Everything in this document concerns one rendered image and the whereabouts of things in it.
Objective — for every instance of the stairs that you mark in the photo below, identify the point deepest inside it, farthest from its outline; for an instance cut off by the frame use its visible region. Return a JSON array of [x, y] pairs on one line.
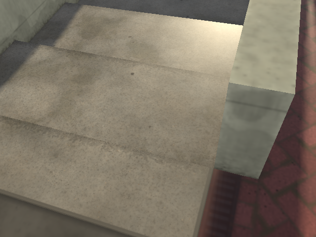
[[151, 75]]

